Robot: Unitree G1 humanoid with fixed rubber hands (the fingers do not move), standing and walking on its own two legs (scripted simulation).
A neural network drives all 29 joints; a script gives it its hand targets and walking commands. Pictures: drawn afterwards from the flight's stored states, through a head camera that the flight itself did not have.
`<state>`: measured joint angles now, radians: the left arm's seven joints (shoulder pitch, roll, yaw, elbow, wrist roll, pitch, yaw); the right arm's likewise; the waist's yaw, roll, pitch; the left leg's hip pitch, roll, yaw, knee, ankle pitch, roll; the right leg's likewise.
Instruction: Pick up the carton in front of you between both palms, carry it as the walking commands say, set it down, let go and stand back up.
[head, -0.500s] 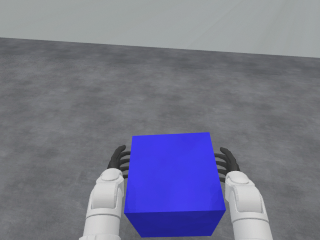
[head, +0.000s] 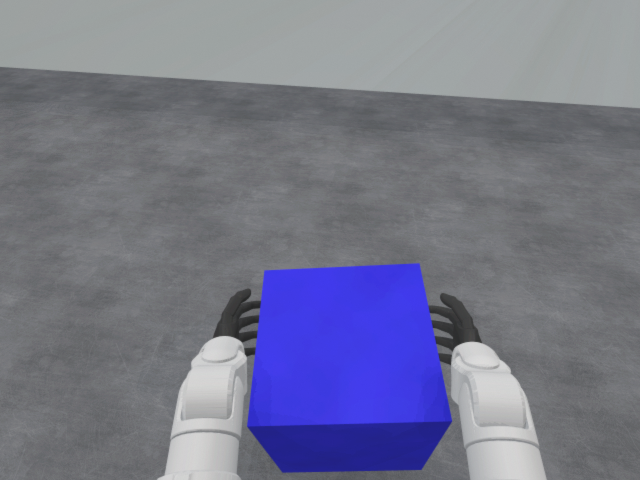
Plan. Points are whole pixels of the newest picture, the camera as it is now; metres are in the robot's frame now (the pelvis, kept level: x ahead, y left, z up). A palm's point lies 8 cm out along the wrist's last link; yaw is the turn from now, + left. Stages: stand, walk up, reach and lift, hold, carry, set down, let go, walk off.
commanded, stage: hold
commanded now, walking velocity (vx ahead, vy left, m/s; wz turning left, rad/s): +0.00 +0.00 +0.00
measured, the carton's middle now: (346, 374) +0.29 +0.00 -0.05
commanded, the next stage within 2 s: set down in 0.34 s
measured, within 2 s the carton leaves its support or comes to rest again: neither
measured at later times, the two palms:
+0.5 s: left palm (228, 369) +0.25 +0.14 +0.05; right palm (479, 373) +0.25 -0.16 +0.05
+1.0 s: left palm (262, 391) +0.31 +0.13 -0.14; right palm (444, 389) +0.32 -0.17 -0.14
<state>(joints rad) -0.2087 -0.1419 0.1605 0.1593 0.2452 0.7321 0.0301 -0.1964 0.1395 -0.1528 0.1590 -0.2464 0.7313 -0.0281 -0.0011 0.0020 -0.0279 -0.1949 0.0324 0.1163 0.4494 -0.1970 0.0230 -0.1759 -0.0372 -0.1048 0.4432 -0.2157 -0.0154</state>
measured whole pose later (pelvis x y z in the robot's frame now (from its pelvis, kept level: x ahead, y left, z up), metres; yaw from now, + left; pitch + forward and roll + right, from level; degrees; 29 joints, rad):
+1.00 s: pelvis -0.07 -0.02 -0.08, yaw -2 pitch +19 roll +0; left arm -0.65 -0.18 0.52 0.55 0.37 0.21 0.02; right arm -0.69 0.11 -0.44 0.65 -0.35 0.20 0.00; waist 0.04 -0.01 0.11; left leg -0.99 -0.03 -0.03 0.97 -0.31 -0.01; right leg -0.99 0.05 0.01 0.98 -0.32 -0.03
